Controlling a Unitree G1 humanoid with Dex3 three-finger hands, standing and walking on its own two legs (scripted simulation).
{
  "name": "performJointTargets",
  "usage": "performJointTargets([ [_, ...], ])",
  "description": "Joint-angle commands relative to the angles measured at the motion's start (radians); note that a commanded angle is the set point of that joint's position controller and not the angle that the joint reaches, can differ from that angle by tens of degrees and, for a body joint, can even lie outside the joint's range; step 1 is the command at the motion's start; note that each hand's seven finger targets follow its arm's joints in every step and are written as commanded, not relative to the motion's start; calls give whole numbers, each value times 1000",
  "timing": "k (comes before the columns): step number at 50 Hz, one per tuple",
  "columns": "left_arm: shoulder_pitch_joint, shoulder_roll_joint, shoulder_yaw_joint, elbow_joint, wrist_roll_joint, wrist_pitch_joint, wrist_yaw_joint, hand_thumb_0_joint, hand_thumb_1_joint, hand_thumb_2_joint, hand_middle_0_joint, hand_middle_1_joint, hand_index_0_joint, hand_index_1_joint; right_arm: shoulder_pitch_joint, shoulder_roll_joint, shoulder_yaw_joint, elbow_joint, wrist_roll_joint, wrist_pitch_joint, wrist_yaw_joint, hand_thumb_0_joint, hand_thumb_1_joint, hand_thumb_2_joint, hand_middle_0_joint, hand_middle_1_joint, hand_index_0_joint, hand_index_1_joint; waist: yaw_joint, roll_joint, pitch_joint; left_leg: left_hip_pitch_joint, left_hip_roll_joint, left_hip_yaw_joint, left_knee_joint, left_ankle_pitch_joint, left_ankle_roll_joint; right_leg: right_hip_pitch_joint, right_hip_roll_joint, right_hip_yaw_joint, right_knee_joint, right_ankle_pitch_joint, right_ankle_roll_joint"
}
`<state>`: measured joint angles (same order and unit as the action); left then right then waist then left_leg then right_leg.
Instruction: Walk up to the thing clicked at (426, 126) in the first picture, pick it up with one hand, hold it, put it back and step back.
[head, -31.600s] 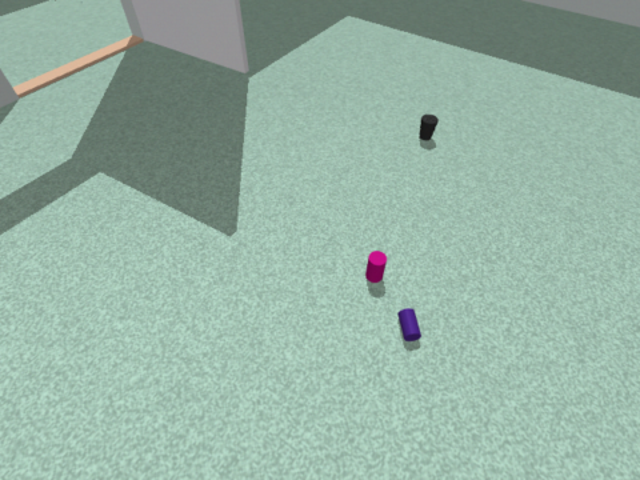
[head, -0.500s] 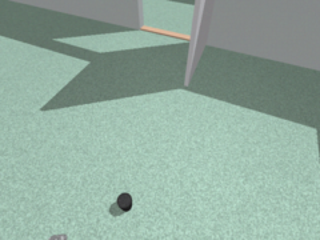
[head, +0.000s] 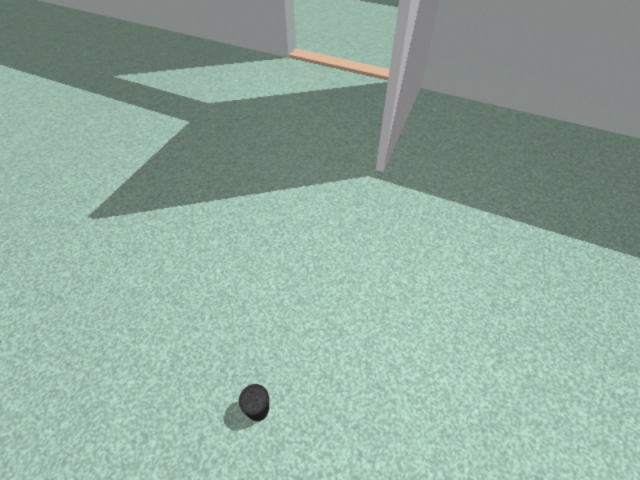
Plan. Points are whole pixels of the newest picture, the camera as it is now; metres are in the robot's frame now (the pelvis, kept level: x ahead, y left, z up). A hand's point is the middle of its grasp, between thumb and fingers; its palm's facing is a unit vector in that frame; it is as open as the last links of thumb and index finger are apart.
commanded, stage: stand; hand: left
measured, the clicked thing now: (256, 405) +0.41 +0.21 -0.73
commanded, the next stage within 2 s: none
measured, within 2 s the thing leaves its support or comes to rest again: neither
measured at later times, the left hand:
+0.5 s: hand out of the picture +0.07 +0.24 -0.16, palm faces -0.02 -0.94 -0.34, open 7.4 cm
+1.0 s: hand out of the picture +0.06 +0.24 -0.16, palm faces -0.01 -0.94 -0.34, open 7.4 cm
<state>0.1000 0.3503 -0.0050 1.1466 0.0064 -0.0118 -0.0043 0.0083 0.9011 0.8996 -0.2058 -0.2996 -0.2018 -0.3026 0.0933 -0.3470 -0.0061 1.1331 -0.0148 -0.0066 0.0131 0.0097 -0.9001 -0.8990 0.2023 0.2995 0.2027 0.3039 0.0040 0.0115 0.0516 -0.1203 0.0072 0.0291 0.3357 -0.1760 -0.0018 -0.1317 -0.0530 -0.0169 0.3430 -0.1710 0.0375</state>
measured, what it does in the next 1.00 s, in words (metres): stands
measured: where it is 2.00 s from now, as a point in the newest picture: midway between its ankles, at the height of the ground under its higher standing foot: outside the picture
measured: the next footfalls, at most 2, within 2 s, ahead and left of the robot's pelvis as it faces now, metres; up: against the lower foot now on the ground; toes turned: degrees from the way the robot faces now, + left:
none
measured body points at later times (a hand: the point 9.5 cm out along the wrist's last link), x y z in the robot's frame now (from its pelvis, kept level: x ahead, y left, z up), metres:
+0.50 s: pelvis +0.00 -0.01 +0.00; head +0.01 -0.01 +0.45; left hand +0.07 +0.29 -0.13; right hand +0.08 -0.31 -0.13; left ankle +0.01 +0.12 -0.75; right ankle +0.01 -0.14 -0.75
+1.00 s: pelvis +0.00 -0.01 +0.00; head +0.01 -0.01 +0.45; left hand +0.06 +0.29 -0.13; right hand +0.07 -0.31 -0.13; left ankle +0.01 +0.12 -0.75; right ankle +0.01 -0.14 -0.75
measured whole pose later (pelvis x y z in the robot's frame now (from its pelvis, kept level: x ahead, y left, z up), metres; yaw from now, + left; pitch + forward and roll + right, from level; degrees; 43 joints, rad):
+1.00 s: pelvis +0.00 -0.01 +0.00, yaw +1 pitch -2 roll +0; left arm 0.12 0.35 0.00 1.14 0.01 -0.01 -0.01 0.01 0.90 0.90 -0.21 -0.30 -0.20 -0.30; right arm 0.12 -0.35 0.00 1.14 -0.02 -0.01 0.01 0.01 -0.90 -0.90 0.20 0.30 0.20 0.30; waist 0.00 0.01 0.05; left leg -0.12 0.02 0.00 0.33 -0.16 -0.02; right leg -0.12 -0.04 -0.04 0.32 -0.16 0.02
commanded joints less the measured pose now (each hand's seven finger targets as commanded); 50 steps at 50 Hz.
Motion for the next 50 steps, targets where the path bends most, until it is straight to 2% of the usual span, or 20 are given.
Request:
performJointTargets([
  [1, -35, 210, 39, -55, 2, -18, 11, 0, 900, 900, -200, -300, -200, -300, -43, -221, -39, -48, 6, -24, -14, 0, -900, -900, 200, 300, 200, 300, -6, -4, -87, 6, 128, -102, -71, 126, 15, 32, -89, 75, -55, 120, -41],
  [5, -44, 216, 40, -59, 6, -20, 13, 0, 900, 900, -200, -300, -200, -300, -57, -214, -38, -54, 7, -23, -15, 0, -900, -900, 200, 300, 200, 300, -7, -16, -110, 24, 133, -100, -60, 163, 18, 40, -93, 70, -58, 148, -40],
  [9, -45, 216, 39, -59, 2, -19, 12, 0, 900, 900, -200, -300, -200, -300, -52, -213, -35, -49, 7, -24, -15, 0, -900, -900, 200, 300, 200, 300, -10, 2, -85, 2, 127, -100, -74, 122, 9, 33, -90, 70, -69, 109, -40],
  [15, -38, 217, 40, -57, 5, -18, 10, 0, 900, 900, -200, -300, -200, -300, -59, -213, -37, -48, 7, -19, -13, 0, -900, -900, 200, 300, 200, 300, -6, -10, -63, -15, 122, -106, -81, 32, 11, 18, -87, 71, -87, 31, -42],
  [24, -33, 209, 41, -64, 6, -20, 9, 0, 900, 900, -200, -300, -200, -300, -49, -222, -35, -51, 5, -27, -17, 0, -900, -900, 200, 300, 200, 300, -5, -6, -110, 16, 137, -104, -59, 173, 14, 57, -96, 67, -65, 162, -45],
  [27, -41, 215, 42, -63, 5, -19, 12, 0, 900, 900, -200, -300, -200, -300, -45, -217, -34, -49, 5, -25, -18, 0, -900, -900, 200, 300, 200, 300, -7, -16, -110, 17, 135, -103, -61, 173, 12, 57, -95, 62, -62, 158, -44],
  [33, -36, 211, 40, -61, 4, -18, 11, 0, 900, 900, -200, -300, -200, -300, -40, -221, -34, -47, 7, -21, -17, 0, -900, -900, 200, 300, 200, 300, -6, -19, -75, -1, 130, -103, -69, 115, 12, 47, -92, 63, -80, 108, -44],
  [37, -31, 213, 42, -56, 5, -16, 10, 0, 900, 900, -200, -300, -200, -300, -35, -219, -33, -46, 6, -19, -15, 0, -900, -900, 200, 300, 200, 300, -3, -19, -45, -28, 123, -111, -89, 29, 11, 24, -86, 63, -93, 24, -43],
  [41, -31, 219, 44, -60, 6, -16, 8, 0, 900, 900, -200, -300, -200, -300, -29, -216, -33, -48, 4, -19, -14, 0, -900, -900, 200, 300, 200, 300, -5, -13, -41, -32, 122, -112, -91, -4, 11, 9, -86, 66, -94, -15, -47],
  [44, -34, 217, 44, -65, 7, -17, 8, 0, 900, 900, -200, -300, -200, -300, -32, -218, -34, -50, 4, -20, -14, 0, -900, -900, 200, 300, 200, 300, -5, -10, -54, -29, 125, -114, -81, 40, 14, 24, -91, 68, -91, 22, -47],
  [50, -23, 217, 44, -68, 7, -17, 8, 0, 900, 900, -200, -300, -200, -300, -29, -218, -33, -50, 5, -20, -15, 0, -900, -900, 200, 300, 200, 300, -4, -2, -66, -26, 124, -113, -77, 47, 14, 29, -90, 68, -88, 42, -47],
])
